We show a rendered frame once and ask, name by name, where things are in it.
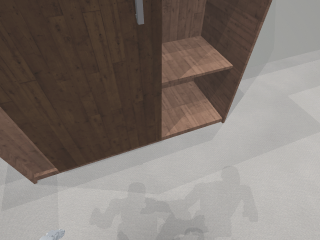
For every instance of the robot left hand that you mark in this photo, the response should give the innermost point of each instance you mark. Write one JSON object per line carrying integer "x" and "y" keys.
{"x": 53, "y": 235}

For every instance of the wardrobe door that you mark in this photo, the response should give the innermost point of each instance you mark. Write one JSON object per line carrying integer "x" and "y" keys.
{"x": 15, "y": 141}
{"x": 81, "y": 78}

